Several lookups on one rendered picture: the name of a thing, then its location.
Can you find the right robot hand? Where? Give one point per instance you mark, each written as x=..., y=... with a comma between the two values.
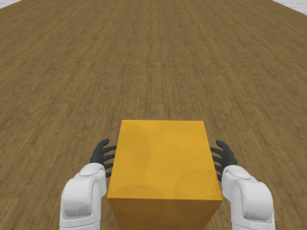
x=226, y=160

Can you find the left robot forearm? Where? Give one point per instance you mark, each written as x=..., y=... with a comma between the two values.
x=81, y=199

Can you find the left robot hand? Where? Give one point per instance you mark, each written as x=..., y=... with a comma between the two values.
x=98, y=155

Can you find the right robot forearm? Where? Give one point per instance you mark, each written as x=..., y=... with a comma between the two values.
x=251, y=203

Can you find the carton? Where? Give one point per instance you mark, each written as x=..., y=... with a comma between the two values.
x=163, y=176

